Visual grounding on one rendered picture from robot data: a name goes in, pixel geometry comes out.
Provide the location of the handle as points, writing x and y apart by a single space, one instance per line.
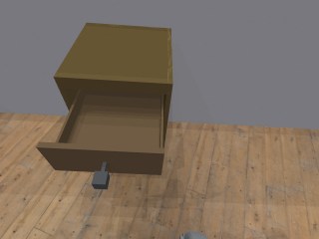
101 178

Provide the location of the cabinet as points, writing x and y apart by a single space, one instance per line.
119 58

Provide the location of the drawer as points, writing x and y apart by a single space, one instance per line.
123 129

